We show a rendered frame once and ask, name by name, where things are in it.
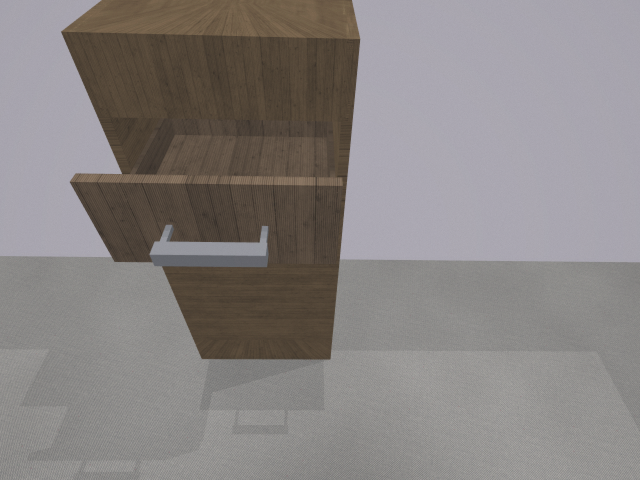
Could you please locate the drawer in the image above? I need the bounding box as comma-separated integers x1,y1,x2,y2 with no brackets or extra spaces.
70,118,343,264

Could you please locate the handle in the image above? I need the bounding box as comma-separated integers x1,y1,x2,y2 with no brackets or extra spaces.
149,225,269,267

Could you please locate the cabinet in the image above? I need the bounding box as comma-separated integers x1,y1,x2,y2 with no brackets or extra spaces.
61,0,360,360

